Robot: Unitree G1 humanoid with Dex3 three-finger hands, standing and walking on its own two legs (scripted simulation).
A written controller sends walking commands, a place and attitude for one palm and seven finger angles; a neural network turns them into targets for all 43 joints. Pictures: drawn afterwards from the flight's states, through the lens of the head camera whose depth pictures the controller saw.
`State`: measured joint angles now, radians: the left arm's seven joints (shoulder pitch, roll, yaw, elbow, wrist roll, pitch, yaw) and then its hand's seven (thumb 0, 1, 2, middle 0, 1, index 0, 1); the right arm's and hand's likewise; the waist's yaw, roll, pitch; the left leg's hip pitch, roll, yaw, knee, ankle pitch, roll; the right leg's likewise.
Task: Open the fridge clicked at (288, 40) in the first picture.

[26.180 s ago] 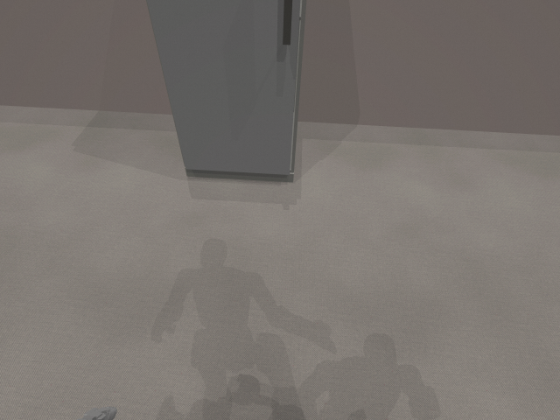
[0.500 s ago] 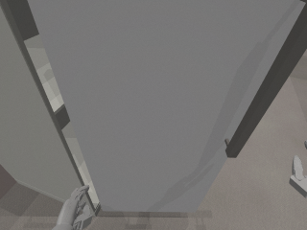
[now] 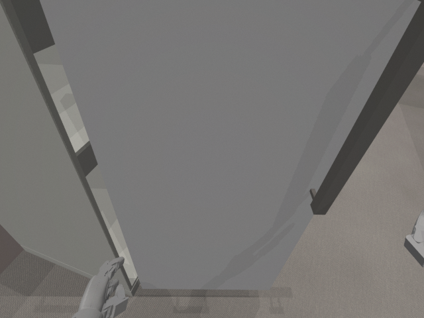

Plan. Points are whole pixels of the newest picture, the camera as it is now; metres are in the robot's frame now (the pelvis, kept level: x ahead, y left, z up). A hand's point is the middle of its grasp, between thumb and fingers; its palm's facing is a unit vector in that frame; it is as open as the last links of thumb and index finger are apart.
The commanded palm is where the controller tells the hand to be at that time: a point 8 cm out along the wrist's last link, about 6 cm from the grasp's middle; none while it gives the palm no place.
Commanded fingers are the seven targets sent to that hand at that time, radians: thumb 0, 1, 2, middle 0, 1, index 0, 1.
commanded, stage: step back with the hand held close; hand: right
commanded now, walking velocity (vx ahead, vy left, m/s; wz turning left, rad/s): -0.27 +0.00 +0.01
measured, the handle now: (354, 130) +0.39 -0.25 +0.21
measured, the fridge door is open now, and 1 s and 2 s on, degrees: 70 70 70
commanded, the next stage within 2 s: stop stepping back and stand still in 1.18 s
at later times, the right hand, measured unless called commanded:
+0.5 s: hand out of the picture +0.14 -0.30 +0.15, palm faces +0.40 +0.79 -0.46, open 7.4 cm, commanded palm +0.08 -0.33 +0.17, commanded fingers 0.00 -0.90 -0.90 0.20 0.30 0.20 0.30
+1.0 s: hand out of the picture +0.09 -0.32 +0.17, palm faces +0.45 +0.78 -0.44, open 7.5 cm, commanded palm +0.03 -0.34 +0.17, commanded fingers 0.00 -0.90 -0.90 0.20 0.30 0.20 0.30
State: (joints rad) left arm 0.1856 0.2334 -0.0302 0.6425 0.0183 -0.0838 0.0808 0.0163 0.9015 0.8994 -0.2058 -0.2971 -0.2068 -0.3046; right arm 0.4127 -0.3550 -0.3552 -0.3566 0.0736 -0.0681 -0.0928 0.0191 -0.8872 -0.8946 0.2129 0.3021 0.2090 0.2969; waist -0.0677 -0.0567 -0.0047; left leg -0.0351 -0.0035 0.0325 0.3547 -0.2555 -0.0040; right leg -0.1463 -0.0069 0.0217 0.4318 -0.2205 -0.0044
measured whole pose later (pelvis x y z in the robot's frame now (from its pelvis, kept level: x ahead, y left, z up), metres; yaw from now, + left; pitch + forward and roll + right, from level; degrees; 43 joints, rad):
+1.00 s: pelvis -0.10 -0.04 -0.01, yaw -1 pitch +4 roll +5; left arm 0.23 0.18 0.00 0.62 0.03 -0.12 0.06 0.02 0.90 0.90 -0.21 -0.30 -0.21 -0.30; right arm 0.53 -0.46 -0.48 -0.53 0.05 -0.28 -0.13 0.02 -0.89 -0.89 0.21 0.30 0.21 0.30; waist 0.00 0.00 -0.05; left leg -0.18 -0.09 -0.02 0.55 -0.37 0.02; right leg -0.50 -0.01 0.05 0.49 -0.06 -0.05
